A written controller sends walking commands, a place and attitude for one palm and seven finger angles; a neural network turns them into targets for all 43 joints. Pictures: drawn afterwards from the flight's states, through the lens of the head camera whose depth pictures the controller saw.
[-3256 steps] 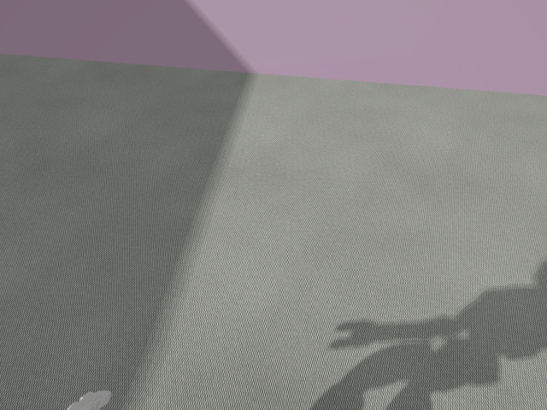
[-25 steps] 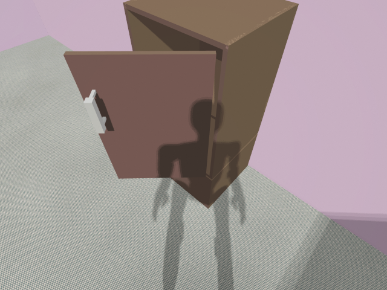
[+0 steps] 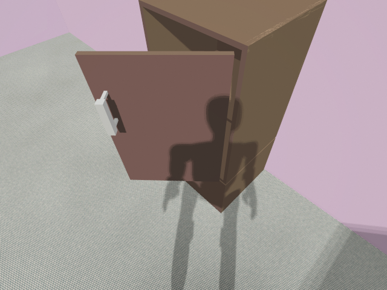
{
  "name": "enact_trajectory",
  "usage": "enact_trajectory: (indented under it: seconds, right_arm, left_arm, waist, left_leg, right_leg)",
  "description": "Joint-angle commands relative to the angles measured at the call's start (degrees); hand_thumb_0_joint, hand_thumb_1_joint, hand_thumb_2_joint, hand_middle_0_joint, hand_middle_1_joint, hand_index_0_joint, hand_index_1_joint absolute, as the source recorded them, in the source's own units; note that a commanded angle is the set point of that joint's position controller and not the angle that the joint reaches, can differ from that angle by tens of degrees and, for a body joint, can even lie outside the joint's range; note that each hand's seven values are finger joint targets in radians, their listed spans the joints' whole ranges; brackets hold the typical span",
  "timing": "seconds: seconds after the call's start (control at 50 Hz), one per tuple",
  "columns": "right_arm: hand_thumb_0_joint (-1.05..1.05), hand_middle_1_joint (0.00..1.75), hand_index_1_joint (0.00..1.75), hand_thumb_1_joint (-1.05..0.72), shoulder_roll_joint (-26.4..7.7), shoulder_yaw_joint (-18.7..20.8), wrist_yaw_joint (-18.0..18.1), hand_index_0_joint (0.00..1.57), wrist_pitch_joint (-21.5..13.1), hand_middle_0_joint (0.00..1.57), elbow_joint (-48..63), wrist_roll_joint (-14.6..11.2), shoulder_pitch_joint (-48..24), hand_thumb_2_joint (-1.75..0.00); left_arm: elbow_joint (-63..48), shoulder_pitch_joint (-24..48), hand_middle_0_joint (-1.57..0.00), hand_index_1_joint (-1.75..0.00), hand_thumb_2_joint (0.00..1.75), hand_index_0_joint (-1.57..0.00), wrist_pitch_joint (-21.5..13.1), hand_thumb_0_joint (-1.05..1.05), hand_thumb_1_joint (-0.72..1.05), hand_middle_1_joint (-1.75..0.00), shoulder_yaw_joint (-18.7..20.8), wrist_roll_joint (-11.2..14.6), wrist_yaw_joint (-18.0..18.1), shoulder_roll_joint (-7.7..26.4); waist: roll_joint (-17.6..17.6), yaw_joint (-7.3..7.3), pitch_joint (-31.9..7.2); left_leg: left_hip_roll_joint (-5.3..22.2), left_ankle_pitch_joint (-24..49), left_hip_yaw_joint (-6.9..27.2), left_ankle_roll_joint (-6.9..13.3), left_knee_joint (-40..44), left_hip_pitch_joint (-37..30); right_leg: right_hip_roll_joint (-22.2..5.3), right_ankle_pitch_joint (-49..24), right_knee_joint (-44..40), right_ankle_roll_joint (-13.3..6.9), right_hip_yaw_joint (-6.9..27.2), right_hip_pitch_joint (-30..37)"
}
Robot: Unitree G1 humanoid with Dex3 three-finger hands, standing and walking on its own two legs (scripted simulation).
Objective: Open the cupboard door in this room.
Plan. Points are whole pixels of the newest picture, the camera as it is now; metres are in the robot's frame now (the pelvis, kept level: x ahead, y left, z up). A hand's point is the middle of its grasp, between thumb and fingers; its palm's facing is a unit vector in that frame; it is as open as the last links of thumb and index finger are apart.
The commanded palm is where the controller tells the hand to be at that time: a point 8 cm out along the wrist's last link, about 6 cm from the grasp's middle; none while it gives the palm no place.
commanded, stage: shuffle to correct the standing spot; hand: left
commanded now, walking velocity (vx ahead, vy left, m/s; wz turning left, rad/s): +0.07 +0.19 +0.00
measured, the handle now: (108, 113) +0.56 +0.30 +0.01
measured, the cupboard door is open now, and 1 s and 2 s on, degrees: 43 43 43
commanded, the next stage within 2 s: come to a stop and stand still in 0.18 s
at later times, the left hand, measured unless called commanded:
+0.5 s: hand out of the picture +0.02 +0.29 -0.17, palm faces +0.10 -0.96 -0.26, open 7.4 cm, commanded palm none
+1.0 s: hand out of the picture +0.09 +0.24 -0.14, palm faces -0.01 -0.97 -0.24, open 7.3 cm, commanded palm none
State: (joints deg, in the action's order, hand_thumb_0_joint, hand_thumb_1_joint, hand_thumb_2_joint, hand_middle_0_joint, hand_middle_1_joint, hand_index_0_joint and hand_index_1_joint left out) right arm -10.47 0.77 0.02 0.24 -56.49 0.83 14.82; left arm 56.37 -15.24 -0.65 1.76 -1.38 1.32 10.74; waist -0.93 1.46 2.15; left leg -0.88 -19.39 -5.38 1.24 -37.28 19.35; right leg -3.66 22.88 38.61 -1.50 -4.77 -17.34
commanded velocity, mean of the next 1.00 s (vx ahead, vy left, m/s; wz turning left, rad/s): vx -0.01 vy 0.00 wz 0.00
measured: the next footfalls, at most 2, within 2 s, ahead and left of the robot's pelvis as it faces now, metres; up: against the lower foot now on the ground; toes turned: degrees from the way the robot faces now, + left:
left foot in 0.38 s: +0.10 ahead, +0.18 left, +0.00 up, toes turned +1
right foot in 0.72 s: +0.05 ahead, -0.03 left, +0.00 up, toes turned -1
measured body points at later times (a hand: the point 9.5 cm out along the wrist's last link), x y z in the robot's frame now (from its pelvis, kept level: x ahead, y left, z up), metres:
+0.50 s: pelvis +0.04 +0.08 +0.01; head +0.07 +0.10 +0.46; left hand +0.02 +0.34 -0.15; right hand +0.16 -0.15 -0.12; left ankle +0.07 +0.19 -0.72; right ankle -0.01 -0.06 -0.67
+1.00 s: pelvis +0.03 +0.06 +0.01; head +0.03 +0.04 +0.46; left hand +0.09 +0.29 -0.12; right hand +0.01 -0.16 -0.15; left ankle +0.05 +0.17 -0.72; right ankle +0.01 -0.03 -0.72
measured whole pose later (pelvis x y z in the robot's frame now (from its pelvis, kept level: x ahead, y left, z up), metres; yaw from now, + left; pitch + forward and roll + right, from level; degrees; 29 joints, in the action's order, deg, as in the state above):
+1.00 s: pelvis +0.03 +0.06 +0.01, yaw +0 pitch -1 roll +0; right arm -10.0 0.0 0.3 0.2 -60.0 1.0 20.1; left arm 57.2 -13.3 -0.6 -0.6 -0.4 2.2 9.2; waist 2.4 -2.3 1.0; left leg 1.4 -14.9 -4.9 0.7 -30.7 14.9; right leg 0.7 18.8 31.0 -2.2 -3.4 -11.4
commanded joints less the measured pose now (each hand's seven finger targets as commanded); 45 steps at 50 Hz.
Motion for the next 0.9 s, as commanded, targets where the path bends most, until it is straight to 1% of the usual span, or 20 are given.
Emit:
enact_trajectory:
  seconds: [0.0, 0.04, 0.1, 0.24, 0.28, 0.3, 0.32, 0.34, 0.36, 0.38, 0.4, 0.46, 0.6, 0.66, 0.68, 0.7, 0.72, 0.78, 0.82, 0.88]
  right_arm:
    - [0.00, 0.30, 0.30, -0.90, -5.3, 1.8, 0.2, 0.20, 0.2, 0.20, 6.3, 0.8, -4.7, -0.90]
    - [0.00, 0.30, 0.30, -0.90, -5.3, 1.8, -0.3, 0.20, 0.5, 0.20, 4.5, 0.8, -3.4, -0.90]
    - [0.00, 0.30, 0.30, -0.90, -3.8, 1.6, -0.9, 0.20, 0.9, 0.20, 4.2, 0.2, -3.9, -0.90]
    - [0.00, 0.30, 0.30, -0.90, -3.0, 1.6, -1.4, 0.20, 1.0, 0.20, 7.0, -0.5, -8.0, -0.90]
    - [0.00, 0.30, 0.30, -0.90, -3.5, 1.7, -1.1, 0.20, 0.6, 0.20, 6.7, -0.5, -5.7, -0.90]
    - [0.00, 0.30, 0.30, -0.90, -3.8, 1.8, -0.7, 0.20, 0.0, 0.20, 5.4, -0.3, -1.5, -0.90]
    - [0.00, 0.30, 0.30, -0.90, -6.9, 2.4, -0.2, 0.20, -0.6, 0.20, 4.2, 0.0, 2.4, -0.90]
    - [0.00, 0.30, 0.30, -0.90, -12.5, 3.6, 0.2, 0.20, -0.8, 0.20, 4.3, 0.3, 5.1, -0.90]
    - [0.00, 0.30, 0.30, -0.90, -13.7, 3.3, 0.4, 0.20, -0.1, 0.20, 4.8, -0.2, 6.8, -0.90]
    - [0.00, 0.30, 0.30, -0.90, -11.8, 2.7, 1.0, 0.20, -0.5, 0.20, 4.6, 0.1, 4.2, -0.90]
    - [0.00, 0.30, 0.30, -0.90, -10.5, 2.2, 1.5, 0.20, -1.0, 0.20, 4.4, 0.3, 1.2, -0.90]
    - [0.00, 0.30, 0.30, -0.90, -6.1, 0.9, 1.9, 0.20, -1.5, 0.20, 4.0, 0.4, -4.0, -0.90]
    - [0.00, 0.30, 0.30, -0.90, -8.6, 2.8, 2.2, 0.20, -0.4, 0.20, 1.4, 0.8, -0.4, -0.90]
    - [0.00, 0.30, 0.30, -0.90, -6.9, 2.5, 1.8, 0.20, -0.3, 0.20, 0.8, 0.4, -0.8, -0.90]
    - [0.00, 0.30, 0.30, -0.90, -9.6, 3.1, 1.9, 0.20, -0.8, 0.20, 4.4, -0.8, -6.6, -0.90]
    - [0.00, 0.30, 0.30, -0.90, -4.1, 2.0, 0.5, 0.20, 0.2, 0.20, 5.7, -0.3, -3.2, -0.90]
    - [0.00, 0.30, 0.30, -0.90, -4.0, 1.8, -0.4, 0.20, 0.7, 0.20, 5.0, 0.5, -0.7, -0.90]
    - [0.00, 0.30, 0.30, -0.90, -2.7, 1.0, -0.4, 0.20, 0.1, 0.20, 4.3, 0.4, 2.5, -0.90]
    - [0.00, 0.30, 0.30, -0.90, -2.7, 0.5, 0.0, 0.20, -0.7, 0.20, 3.0, 0.3, 5.4, -0.90]
    - [0.00, 0.30, 0.30, -0.90, -4.1, -0.2, 0.5, 0.20, -1.8, 0.20, 1.2, 0.5, 4.3, -0.90]
  left_arm:
    - [-0.2, -12.2, -0.20, -0.30, 0.90, -0.20, -1.1, 0.00, 0.90, -0.30, 2.7, -0.3, 1.0, 12.1]
    - [-0.7, -7.7, -0.20, -0.30, 0.90, -0.20, -1.8, 0.00, 0.90, -0.30, 2.0, -0.3, 1.1, 9.5]
    - [-1.0, -7.4, -0.20, -0.30, 0.90, -0.20, -1.9, 0.00, 0.90, -0.30, 2.4, -0.4, 1.1, 9.2]
    - [-1.3, -7.5, -0.20, -0.30, 0.90, -0.20, -0.5, 0.00, 0.90, -0.30, 3.8, -0.8, 1.1, 12.8]
    - [-1.8, -6.3, -0.20, -0.30, 0.90, -0.20, 0.0, 0.00, 0.90, -0.30, 3.9, -0.8, 1.2, 12.9]
    - [-1.9, -5.5, -0.20, -0.30, 0.90, -0.20, 0.4, 0.00, 0.90, -0.30, 3.6, -0.7, 1.2, 11.9]
    - [-2.2, -6.2, -0.20, -0.30, 0.90, -0.20, 0.7, 0.00, 0.90, -0.30, 2.9, -0.4, 1.1, 9.5]
    - [-3.0, -7.7, -0.20, -0.30, 0.90, -0.20, 1.2, 0.00, 0.90, -0.30, 2.2, 0.2, 1.0, 5.3]
    - [-4.2, -7.4, -0.20, -0.30, 0.90, -0.20, 1.8, 0.00, 0.90, -0.30, 1.3, -0.2, 1.6, 4.1]
    - [-3.8, -6.1, -0.20, -0.30, 0.90, -0.20, 1.8, 0.00, 0.90, -0.30, 0.9, 0.1, 1.7, 3.5]
    - [-2.4, -5.5, -0.20, -0.30, 0.90, -0.20, 1.7, 0.00, 0.90, -0.30, 1.0, 0.2, 1.8, 3.8]
    - [0.3, -6.1, -0.20, -0.30, 0.90, -0.20, 1.9, 0.00, 0.90, -0.30, 0.6, 0.3, 0.6, 3.8]
    - [-0.8, -3.4, -0.20, -0.30, 0.90, -0.20, 2.4, 0.00, 0.90, -0.30, 0.6, 0.1, -0.2, 2.3]
    - [0.2, -5.8, -0.20, -0.30, 0.90, -0.20, 1.5, 0.00, 0.90, -0.30, 0.7, 0.0, 0.0, 2.3]
    - [1.5, -11.1, -0.20, -0.30, 0.90, -0.20, 1.3, 0.00, 0.90, -0.30, -0.1, -0.4, 2.2, 3.7]
    - [-2.2, -3.5, -0.20, -0.30, 0.90, -0.20, 0.5, 0.00, 0.90, -0.30, -0.5, -0.3, 1.6, 7.3]
    - [-4.1, -0.1, -0.20, -0.30, 0.90, -0.20, 0.0, 0.00, 0.90, -0.30, -0.4, -0.2, 1.3, 8.6]
    - [-5.1, 2.3, -0.20, -0.30, 0.90, -0.20, -1.8, 0.00, 0.90, -0.30, 0.0, 0.2, 1.8, 6.9]
    - [-4.5, 2.4, -0.20, -0.30, 0.90, -0.20, -1.8, 0.00, 0.90, -0.30, -0.3, 0.4, 1.7, 6.3]
    - [-2.6, -0.3, -0.20, -0.30, 0.90, -0.20, -0.8, 0.00, 0.90, -0.30, -0.5, 0.7, 1.4, 5.3]
  waist:
    - [-6.9, 3.24, 1.6]
    - [-10.8, 1.03, 2.6]
    - [-10.4, 1.10, -0.8]
    - [-11.9, 2.54, -2.1]
    - [-12.2, 1.28, -3.7]
    - [-10.6, -0.95, -5.1]
    - [-3.9, -2.32, -9.2]
    - [11.8, -2.61, -11.4]
    - [10.9, -3.38, -9.9]
    - [9.8, -2.61, -8.0]
    - [14.1, -1.96, -7.1]
    - [10.2, 0.07, -3.4]
    - [7.3, -2.04, -4.3]
    - [5.2, -0.25, -3.4]
    - [1.2, 2.81, -0.9]
    - [-6.7, -2.28, 0.5]
    - [-4.2, -3.59, -1.2]
    - [-3.8, -4.76, -1.8]
    - [-2.7, -5.05, -1.5]
    - [10.0, -1.86, 1.3]
  left_leg:
    - [2.3, -10.6, 6.0, -1.5, -23.5, 19.0]
    - [3.6, -5.5, 6.1, -2.4, -27.8, 19.6]
    - [2.9, -1.6, 2.9, -3.2, -23.3, 16.6]
    - [0.5, 0.9, -1.8, -3.3, -4.3, 6.7]
    - [-0.1, 3.9, -2.7, -2.8, 3.4, -0.4]
    - [0.1, 10.1, -3.2, -2.4, 10.8, -8.0]
    - [5.6, 22.2, 0.2, -0.7, 12.9, -18.1]
    - [20.0, 42.3, 17.3, 6.2, 13.5, -23.9]
    - [24.5, 49.2, 17.3, 11.4, 14.8, -17.2]
    - [23.9, 44.2, 18.5, 13.0, 16.7, -13.0]
    - [22.2, 39.2, 17.6, 12.1, 18.3, -9.4]
    - [17.0, 35.7, 10.9, 9.5, 18.8, -5.6]
    - [18.3, 19.4, 13.2, 9.1, 20.1, -6.0]
    - [14.8, 10.8, 10.9, 5.6, 17.2, -1.0]
    - [11.3, 10.9, 3.8, 1.2, 5.0, -3.6]
    - [5.0, -3.7, 0.2, -1.3, -0.1, 1.0]
    - [3.3, -3.2, 0.5, -1.5, -4.7, -1.0]
    - [4.4, -0.5, 2.8, -0.4, -3.2, -0.8]
    - [4.7, 5.1, 3.7, -0.3, 6.5, -6.7]
    - [8.7, 12.0, 9.8, 2.2, 14.6, -2.5]
  right_leg:
    - [-25.0, -20.5, -24.1, -11.6, 31.5, 9.5]
    - [-20.1, -36.3, -20.2, -9.5, 20.8, 9.2]
    - [-15.1, -45.7, -17.3, -7.0, 9.5, 12.4]
    - [-14.6, -41.0, -14.6, -5.8, 7.3, 10.7]
    - [-13.3, -38.9, -11.1, -4.5, 6.3, 8.3]
    - [-11.1, -35.2, -6.7, -2.7, 4.5, 5.6]
    - [-7.3, -24.2, 1.2, -0.5, 2.0, 1.2]
    - [-0.6, 7.2, 11.5, 2.8, -1.6, -9.9]
    - [-0.3, 16.1, 20.1, 2.3, 2.3, -8.5]
    - [-0.1, 14.1, 23.4, 2.2, 4.4, -9.3]
    - [-0.9, 10.9, 24.0, 2.1, 6.5, -8.2]
    - [-0.8, 3.9, 17.9, 2.5, 5.0, -4.7]
    - [1.4, 3.0, 2.7, 1.9, 2.4, -0.2]
    - [1.6, -6.6, -11.8, 1.4, 2.4, 8.0]
    - [-2.5, -13.4, -20.5, 1.0, 8.7, 2.9]
    - [-7.4, 6.8, -25.9, -2.2, 15.7, -2.8]
    - [-7.8, 12.3, -26.0, -5.0, 16.4, -5.4]
    - [-7.1, -7.6, -20.7, -7.3, 13.1, -0.6]
    - [-5.1, -10.6, -16.7, -5.5, 10.4, -1.7]
    - [0.3, -7.4, -12.2, -1.7, 5.9, 2.8]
